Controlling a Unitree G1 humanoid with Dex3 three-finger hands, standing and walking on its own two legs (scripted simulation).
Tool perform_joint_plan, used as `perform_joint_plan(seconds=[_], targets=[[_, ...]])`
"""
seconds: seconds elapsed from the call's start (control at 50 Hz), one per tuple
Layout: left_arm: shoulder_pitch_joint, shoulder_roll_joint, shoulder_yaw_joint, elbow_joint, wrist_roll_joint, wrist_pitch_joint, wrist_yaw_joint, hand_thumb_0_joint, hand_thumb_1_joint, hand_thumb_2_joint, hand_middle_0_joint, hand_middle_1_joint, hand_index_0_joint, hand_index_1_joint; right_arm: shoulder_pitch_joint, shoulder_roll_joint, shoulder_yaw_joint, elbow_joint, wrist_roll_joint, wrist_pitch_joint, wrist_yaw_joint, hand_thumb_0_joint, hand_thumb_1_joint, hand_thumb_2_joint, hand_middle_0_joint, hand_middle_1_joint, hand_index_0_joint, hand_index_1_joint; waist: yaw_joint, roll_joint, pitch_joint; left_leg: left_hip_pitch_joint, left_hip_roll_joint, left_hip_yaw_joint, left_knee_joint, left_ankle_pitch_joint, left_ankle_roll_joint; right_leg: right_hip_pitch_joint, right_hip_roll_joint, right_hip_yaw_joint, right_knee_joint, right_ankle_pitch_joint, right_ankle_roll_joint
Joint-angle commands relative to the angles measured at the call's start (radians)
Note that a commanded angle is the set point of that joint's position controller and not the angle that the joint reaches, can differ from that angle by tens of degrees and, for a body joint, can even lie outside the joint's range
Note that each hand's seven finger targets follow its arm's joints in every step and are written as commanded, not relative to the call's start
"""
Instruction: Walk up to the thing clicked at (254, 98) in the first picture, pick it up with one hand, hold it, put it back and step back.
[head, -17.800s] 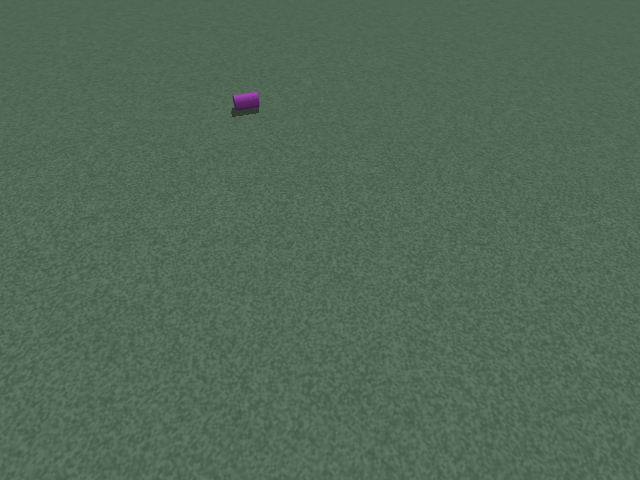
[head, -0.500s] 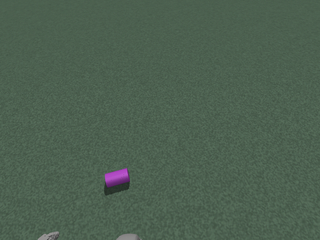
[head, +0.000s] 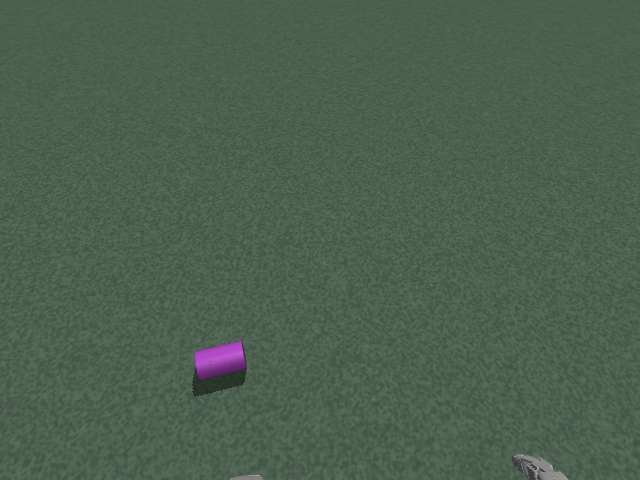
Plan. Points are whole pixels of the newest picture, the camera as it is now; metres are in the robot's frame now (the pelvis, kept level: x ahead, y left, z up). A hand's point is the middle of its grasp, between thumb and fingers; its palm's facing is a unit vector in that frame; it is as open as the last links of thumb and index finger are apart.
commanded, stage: walk up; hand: left
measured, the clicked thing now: (221, 360) +0.53 +0.31 -0.72
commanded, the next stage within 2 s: none
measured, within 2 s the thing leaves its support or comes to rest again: neither
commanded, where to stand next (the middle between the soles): +0.10 +0.00 m, yaw +0 degrees
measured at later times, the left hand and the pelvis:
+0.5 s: hand out of the picture +0.09 +0.27 -0.14, palm faces -0.02 -0.95 -0.32, open 7.3 cm; pelvis +0.00 +0.02 +0.02, yaw +0 degrees
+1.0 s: hand out of the picture +0.07 +0.27 -0.14, palm faces -0.01 -0.94 -0.35, open 7.3 cm; pelvis +0.02 +0.01 +0.02, yaw +0 degrees
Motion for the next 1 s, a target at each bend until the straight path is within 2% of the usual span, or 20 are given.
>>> perform_joint_plan(seconds=[0.0, 0.04, 0.1, 0.22, 0.42, 0.56, 0.6, 0.68, 0.74, 0.84, 0.86, 0.88, 0.9, 0.92, 0.94, 0.96, 0.98], targets=[[-0.059, 0.231, 0.045, -0.035, -0.001, -0.034, 0.014, 0.000, 0.900, 0.900, -0.200, -0.300, -0.200, -0.300, -0.032, -0.206, -0.047, -0.007, 0.003, -0.024, -0.008, 0.000, -0.900, -0.900, 0.200, 0.300, 0.200, 0.300, -0.022, -0.042, -0.169, 0.203, 0.080, -0.087, -0.104, 0.207, 0.063, -0.015, -0.130, 0.126, -0.200, 0.266, -0.054], [-0.070, 0.227, 0.043, -0.016, -0.004, -0.033, 0.015, 0.000, 0.900, 0.900, -0.200, -0.300, -0.200, -0.300, -0.052, -0.195, -0.041, 0.012, 0.003, -0.021, -0.007, 0.000, -0.900, -0.900, 0.200, 0.300, 0.200, 0.300, -0.018, -0.055, -0.145, 0.212, 0.077, -0.084, -0.132, 0.200, 0.052, -0.016, -0.133, 0.126, -0.234, 0.259, -0.047], [-0.111, 0.220, 0.041, 0.000, -0.002, -0.030, 0.013, 0.000, 0.900, 0.900, -0.200, -0.300, -0.200, -0.300, -0.060, -0.194, -0.039, 0.048, 0.000, -0.016, -0.005, 0.000, -0.900, -0.900, 0.200, 0.300, 0.200, 0.300, -0.026, -0.067, -0.115, 0.217, 0.076, -0.085, -0.187, 0.143, 0.039, -0.024, -0.136, 0.129, -0.301, 0.170, -0.041], [-0.108, 0.208, 0.041, 0.041, -0.002, -0.024, 0.009, 0.000, 0.900, 0.900, -0.200, -0.300, -0.200, -0.300, -0.082, -0.196, -0.033, 0.095, -0.006, -0.026, -0.006, 0.000, -0.900, -0.900, 0.200, 0.300, 0.200, 0.300, -0.010, -0.026, -0.150, 0.219, 0.092, -0.098, -0.257, 0.175, 0.034, 0.073, -0.118, 0.091, -0.321, 0.216, -0.033], [-0.099, 0.197, 0.039, 0.072, 0.004, -0.014, 0.004, 0.000, 0.900, 0.900, -0.200, -0.300, -0.200, -0.300, -0.086, -0.201, -0.040, 0.119, -0.014, -0.028, -0.008, 0.000, -0.900, -0.900, 0.200, 0.300, 0.200, 0.300, -0.013, 0.033, -0.137, 0.161, 0.108, -0.136, -0.353, -0.012, 0.035, 0.099, -0.105, 0.069, -0.327, 0.140, -0.033], [-0.089, 0.194, 0.038, 0.081, 0.006, -0.018, 0.005, 0.000, 0.900, 0.900, -0.200, -0.300, -0.200, -0.300, -0.070, -0.198, -0.044, 0.122, -0.014, -0.026, -0.007, 0.000, -0.900, -0.900, 0.200, 0.300, 0.200, 0.300, -0.022, 0.025, -0.145, 0.179, 0.101, -0.128, -0.338, 0.020, 0.033, 0.087, -0.109, 0.074, -0.339, 0.155, -0.029], [-0.087, 0.193, 0.038, 0.085, 0.006, -0.020, 0.007, 0.000, 0.900, 0.900, -0.200, -0.300, -0.200, -0.300, -0.064, -0.193, -0.044, 0.123, -0.011, -0.026, -0.007, 0.000, -0.900, -0.900, 0.200, 0.300, 0.200, 0.300, -0.023, 0.021, -0.154, 0.188, 0.103, -0.128, -0.326, 0.069, 0.034, 0.094, -0.109, 0.071, -0.341, 0.162, -0.027], [-0.093, 0.194, 0.039, 0.079, 0.007, -0.019, 0.007, 0.000, 0.900, 0.900, -0.200, -0.300, -0.200, -0.300, -0.060, -0.194, -0.042, 0.123, -0.011, -0.024, -0.008, 0.000, -0.900, -0.900, 0.200, 0.300, 0.200, 0.300, -0.027, 0.015, -0.162, 0.190, 0.095, -0.119, -0.320, 0.074, 0.030, 0.094, -0.110, 0.072, -0.336, 0.191, -0.027], [-0.079, 0.189, 0.039, 0.086, 0.005, -0.017, 0.008, 0.000, 0.900, 0.900, -0.200, -0.300, -0.200, -0.300, -0.067, -0.195, -0.044, 0.124, -0.009, -0.024, -0.009, 0.000, -0.900, -0.900, 0.200, 0.300, 0.200, 0.300, -0.022, 0.021, -0.158, 0.199, 0.102, -0.123, -0.315, 0.119, 0.033, 0.091, -0.110, 0.063, -0.336, 0.189, -0.026], [-0.080, 0.191, 0.040, 0.084, 0.005, -0.017, 0.009, 0.000, 0.900, 0.900, -0.200, -0.300, -0.200, -0.300, -0.066, -0.188, -0.042, 0.123, -0.009, -0.021, -0.010, 0.000, -0.900, -0.900, 0.200, 0.300, 0.200, 0.300, -0.023, 0.004, -0.152, 0.202, 0.094, -0.114, -0.309, 0.128, 0.031, 0.084, -0.115, 0.069, -0.336, 0.215, -0.022], [-0.016, 0.231, 0.058, 0.053, 0.026, -0.028, -0.003, 0.000, 0.900, 0.900, -0.200, -0.300, -0.200, -0.300, 0.021, -0.251, -0.080, 0.090, -0.023, -0.022, 0.006, 0.000, -0.900, -0.900, 0.200, 0.300, 0.200, 0.300, -0.029, 0.016, -0.226, 0.248, 0.041, -0.092, -0.275, -0.304, 0.075, 0.090, -0.061, 0.037, -0.293, -0.177, -0.056], [-0.020, 0.232, 0.062, 0.049, 0.038, -0.027, -0.008, 0.000, 0.900, 0.900, -0.200, -0.300, -0.200, -0.300, 0.039, -0.259, -0.089, 0.096, -0.035, -0.017, 0.012, 0.000, -0.900, -0.900, 0.200, 0.300, 0.200, 0.300, -0.036, 0.026, -0.153, 0.194, 0.053, -0.130, -0.287, -0.480, 0.085, -0.006, -0.058, 0.056, -0.264, -0.320, -0.066], [-0.021, 0.223, 0.066, 0.032, 0.042, -0.027, -0.010, 0.000, 0.900, 0.900, -0.200, -0.300, -0.200, -0.300, 0.037, -0.261, -0.094, 0.076, -0.038, -0.012, 0.017, 0.000, -0.900, -0.900, 0.200, 0.300, 0.200, 0.300, -0.036, 0.039, -0.074, 0.153, 0.072, -0.171, -0.299, -0.537, 0.099, -0.088, -0.053, 0.058, -0.234, -0.367, -0.068], [-0.023, 0.206, 0.064, 0.015, 0.046, -0.031, -0.011, 0.000, 0.900, 0.900, -0.200, -0.300, -0.200, -0.300, 0.043, -0.251, -0.099, 0.062, -0.040, -0.012, 0.019, 0.000, -0.900, -0.900, 0.200, 0.300, 0.200, 0.300, -0.040, 0.043, -0.030, 0.148, 0.104, -0.216, -0.304, -0.485, 0.118, -0.128, -0.051, 0.054, -0.207, -0.284, -0.071], [-0.003, 0.187, 0.061, 0.011, 0.043, -0.037, -0.008, 0.000, 0.900, 0.900, -0.200, -0.300, -0.200, -0.300, 0.040, -0.241, -0.102, 0.049, -0.040, -0.017, 0.019, 0.000, -0.900, -0.900, 0.200, 0.300, 0.200, 0.300, -0.029, 0.042, -0.022, 0.182, 0.128, -0.234, -0.289, -0.376, 0.129, -0.138, -0.050, 0.044, -0.192, -0.165, -0.073], [0.013, 0.185, 0.062, 0.007, 0.041, -0.044, -0.004, 0.000, 0.900, 0.900, -0.200, -0.300, -0.200, -0.300, 0.036, -0.239, -0.105, 0.032, -0.038, -0.022, 0.017, 0.000, -0.900, -0.900, 0.200, 0.300, 0.200, 0.300, -0.023, 0.031, -0.041, 0.196, 0.136, -0.239, -0.262, -0.261, 0.139, -0.115, -0.045, 0.041, -0.187, -0.068, -0.075], [0.044, 0.193, 0.064, 0.002, 0.038, -0.052, -0.001, 0.000, 0.900, 0.900, -0.200, -0.300, -0.200, -0.300, 0.031, -0.237, -0.104, 0.011, -0.034, -0.025, 0.019, 0.000, -0.900, -0.900, 0.200, 0.300, 0.200, 0.300, -0.010, 0.034, -0.089, 0.198, 0.127, -0.226, -0.227, -0.180, 0.143, -0.061, -0.050, 0.065, -0.210, -0.031, -0.079]])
